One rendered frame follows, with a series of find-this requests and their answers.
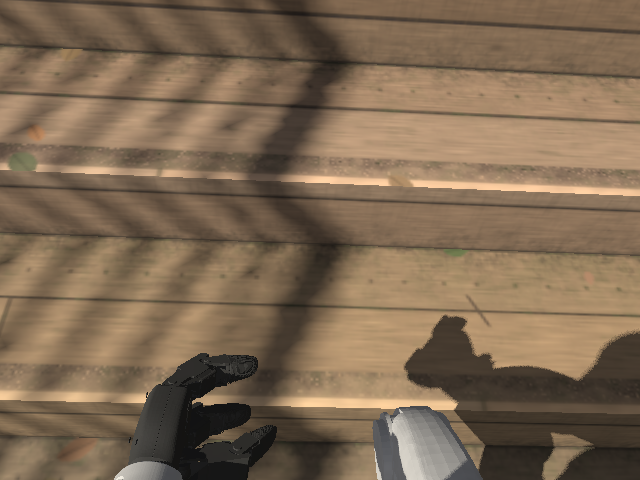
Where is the right robot thigh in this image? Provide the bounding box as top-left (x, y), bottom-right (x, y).
top-left (372, 406), bottom-right (483, 480)

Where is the left robot hand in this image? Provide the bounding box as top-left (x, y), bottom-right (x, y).
top-left (128, 353), bottom-right (277, 480)

